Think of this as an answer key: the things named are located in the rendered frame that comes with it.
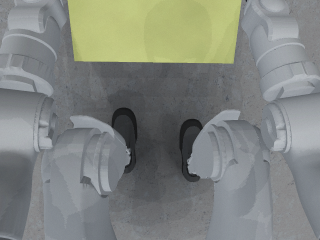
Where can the left robot forearm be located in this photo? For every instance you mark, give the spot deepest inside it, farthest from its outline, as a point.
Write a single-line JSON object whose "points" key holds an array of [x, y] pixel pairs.
{"points": [[30, 45]]}

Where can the left robot foot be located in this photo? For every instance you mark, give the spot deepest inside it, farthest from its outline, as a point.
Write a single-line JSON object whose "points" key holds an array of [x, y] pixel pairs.
{"points": [[124, 122]]}

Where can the left robot thigh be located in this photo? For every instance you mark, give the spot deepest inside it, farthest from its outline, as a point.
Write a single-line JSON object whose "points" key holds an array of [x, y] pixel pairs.
{"points": [[85, 166]]}

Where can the right robot forearm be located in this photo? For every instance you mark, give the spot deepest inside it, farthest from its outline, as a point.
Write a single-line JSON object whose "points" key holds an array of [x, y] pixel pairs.
{"points": [[278, 51]]}

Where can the carton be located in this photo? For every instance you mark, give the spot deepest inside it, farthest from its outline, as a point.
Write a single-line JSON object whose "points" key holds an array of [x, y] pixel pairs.
{"points": [[154, 31]]}

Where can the left robot upper arm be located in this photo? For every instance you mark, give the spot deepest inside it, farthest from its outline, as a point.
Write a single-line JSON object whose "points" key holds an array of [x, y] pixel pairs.
{"points": [[28, 124]]}

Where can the right robot upper arm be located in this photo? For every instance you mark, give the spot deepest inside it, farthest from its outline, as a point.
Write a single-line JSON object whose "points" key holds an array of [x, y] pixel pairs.
{"points": [[291, 126]]}

